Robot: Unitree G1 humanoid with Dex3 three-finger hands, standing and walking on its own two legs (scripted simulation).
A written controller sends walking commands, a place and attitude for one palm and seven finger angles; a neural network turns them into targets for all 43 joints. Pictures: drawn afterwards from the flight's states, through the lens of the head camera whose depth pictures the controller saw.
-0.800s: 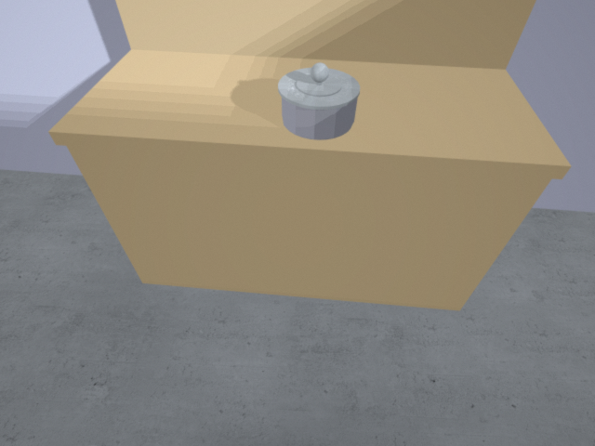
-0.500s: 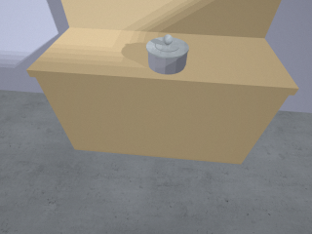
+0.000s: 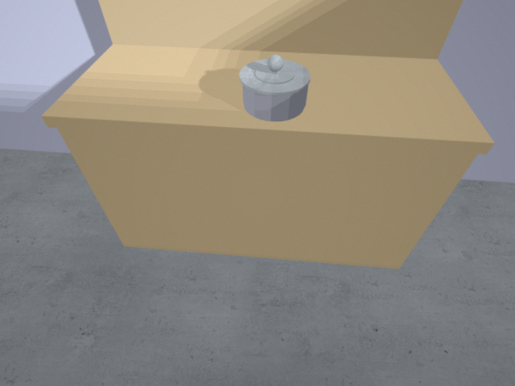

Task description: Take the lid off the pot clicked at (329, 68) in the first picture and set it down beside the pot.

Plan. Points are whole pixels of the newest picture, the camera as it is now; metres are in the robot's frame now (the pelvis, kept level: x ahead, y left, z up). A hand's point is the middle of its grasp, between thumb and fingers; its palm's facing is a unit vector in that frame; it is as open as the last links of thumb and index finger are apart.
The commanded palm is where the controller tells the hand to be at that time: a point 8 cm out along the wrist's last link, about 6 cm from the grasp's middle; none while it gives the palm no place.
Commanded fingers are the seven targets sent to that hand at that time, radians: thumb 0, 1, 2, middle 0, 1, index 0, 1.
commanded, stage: take the last steps up to it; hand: left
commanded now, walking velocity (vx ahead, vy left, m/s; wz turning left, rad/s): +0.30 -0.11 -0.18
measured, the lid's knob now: (275, 63) +0.89 +0.01 +0.09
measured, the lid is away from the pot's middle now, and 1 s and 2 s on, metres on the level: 0.00 0.00 0.00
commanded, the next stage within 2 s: come to a stop and stand still in 1.04 s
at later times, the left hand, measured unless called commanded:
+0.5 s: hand out of the picture +0.06 +0.09 -0.16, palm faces +0.06 -0.98 -0.21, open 7.3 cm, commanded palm none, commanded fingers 0.00 0.90 0.90 -0.20 -0.30 -0.20 -0.30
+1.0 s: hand (231, 303) +0.32 +0.08 -0.18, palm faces +0.04 -0.99 -0.16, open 7.4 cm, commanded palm none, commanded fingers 0.00 0.90 0.90 -0.20 -0.30 -0.20 -0.30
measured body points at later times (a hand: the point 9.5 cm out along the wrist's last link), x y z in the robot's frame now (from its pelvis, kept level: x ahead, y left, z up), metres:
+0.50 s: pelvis +0.10 -0.08 +0.00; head +0.11 -0.10 +0.45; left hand +0.06 +0.14 -0.15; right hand +0.09 -0.31 -0.17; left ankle +0.09 +0.06 -0.65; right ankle +0.05 -0.13 -0.74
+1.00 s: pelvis +0.31 -0.09 -0.01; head +0.33 -0.08 +0.44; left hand +0.32 +0.13 -0.17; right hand +0.35 -0.33 -0.15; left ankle +0.33 -0.03 -0.74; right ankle +0.29 -0.23 -0.65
